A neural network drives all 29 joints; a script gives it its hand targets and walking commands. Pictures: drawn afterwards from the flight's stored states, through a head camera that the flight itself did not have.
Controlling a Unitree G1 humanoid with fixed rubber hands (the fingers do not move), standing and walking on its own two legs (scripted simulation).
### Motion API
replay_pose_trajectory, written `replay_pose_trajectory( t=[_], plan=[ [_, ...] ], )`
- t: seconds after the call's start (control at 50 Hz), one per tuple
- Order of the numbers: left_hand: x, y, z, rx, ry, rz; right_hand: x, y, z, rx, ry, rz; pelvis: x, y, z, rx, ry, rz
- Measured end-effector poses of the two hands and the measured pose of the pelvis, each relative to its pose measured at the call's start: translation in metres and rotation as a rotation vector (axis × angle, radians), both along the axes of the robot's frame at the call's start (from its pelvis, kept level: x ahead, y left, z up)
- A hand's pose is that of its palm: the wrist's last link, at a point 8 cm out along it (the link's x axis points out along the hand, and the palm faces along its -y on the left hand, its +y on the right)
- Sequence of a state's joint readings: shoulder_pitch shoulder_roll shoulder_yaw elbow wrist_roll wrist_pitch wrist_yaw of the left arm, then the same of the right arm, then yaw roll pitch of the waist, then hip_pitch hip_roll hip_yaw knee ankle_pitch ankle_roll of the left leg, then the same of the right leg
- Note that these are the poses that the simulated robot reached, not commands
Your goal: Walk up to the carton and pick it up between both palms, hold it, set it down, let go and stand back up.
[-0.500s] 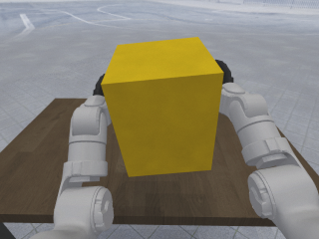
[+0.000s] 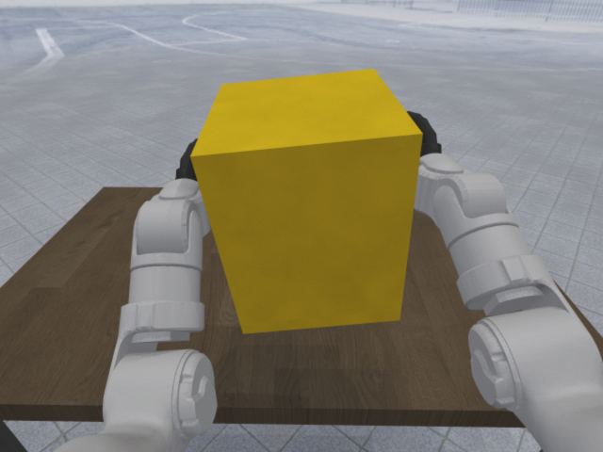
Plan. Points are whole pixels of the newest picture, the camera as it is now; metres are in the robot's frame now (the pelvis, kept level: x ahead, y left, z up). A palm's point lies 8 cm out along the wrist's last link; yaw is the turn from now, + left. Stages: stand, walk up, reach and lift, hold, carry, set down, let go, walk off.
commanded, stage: hold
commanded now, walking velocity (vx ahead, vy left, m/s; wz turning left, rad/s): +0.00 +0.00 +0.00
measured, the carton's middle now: (309, 200) +0.37 +0.01 +0.25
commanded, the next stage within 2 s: none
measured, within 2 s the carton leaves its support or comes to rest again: neither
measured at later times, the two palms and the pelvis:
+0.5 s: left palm (191, 192) +0.36 +0.15 +0.26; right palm (425, 169) +0.37 -0.14 +0.29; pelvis +0.00 +0.00 +0.00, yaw +0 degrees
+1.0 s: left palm (191, 194) +0.37 +0.15 +0.26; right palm (422, 172) +0.37 -0.14 +0.28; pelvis +0.00 +0.00 +0.00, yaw +0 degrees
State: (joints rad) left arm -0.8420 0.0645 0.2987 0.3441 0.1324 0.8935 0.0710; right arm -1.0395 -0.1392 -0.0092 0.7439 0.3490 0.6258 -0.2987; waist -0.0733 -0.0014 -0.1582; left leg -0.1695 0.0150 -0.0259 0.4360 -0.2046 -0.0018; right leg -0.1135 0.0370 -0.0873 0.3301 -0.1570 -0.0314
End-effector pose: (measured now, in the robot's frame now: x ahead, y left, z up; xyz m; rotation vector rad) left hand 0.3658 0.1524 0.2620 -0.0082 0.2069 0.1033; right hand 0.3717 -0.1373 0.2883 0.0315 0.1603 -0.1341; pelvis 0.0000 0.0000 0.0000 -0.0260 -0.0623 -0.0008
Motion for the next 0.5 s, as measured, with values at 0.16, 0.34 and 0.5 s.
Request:
replay_pose_trajectory(
  t=[0.16,0.34,0.5],
  plan=[
    [0.0004,0.0,0.003,0.001,0.004,0.002,0.0,-0.0004,-0.0011,0.001,0.007,0.0,-0.0026,-0.0012,0.0,0.002,0.001,0.004],
    [-0.0008,0.0003,0.0019,-0.004,0.01,0.0,-0.0017,-0.0001,-0.0014,0.009,0.015,-0.004,-0.0041,-0.0013,0.0,0.002,-0.001,0.004],
    [-0.001,-0.0005,0.0021,0.003,0.002,0.0,-0.0018,-0.0005,0.0005,0.007,0.009,-0.003,-0.0042,-0.0007,-0.0002,0.001,0.004,0.002]
  ],
)
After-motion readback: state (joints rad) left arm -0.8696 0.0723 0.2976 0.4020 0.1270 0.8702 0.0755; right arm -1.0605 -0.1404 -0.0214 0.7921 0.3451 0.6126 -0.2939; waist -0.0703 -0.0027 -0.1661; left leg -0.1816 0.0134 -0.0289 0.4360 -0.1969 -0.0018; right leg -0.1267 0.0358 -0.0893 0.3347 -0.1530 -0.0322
